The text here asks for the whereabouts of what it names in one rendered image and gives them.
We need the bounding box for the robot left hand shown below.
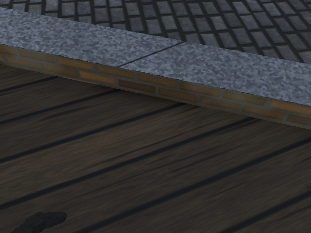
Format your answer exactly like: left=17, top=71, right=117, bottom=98
left=11, top=212, right=67, bottom=233

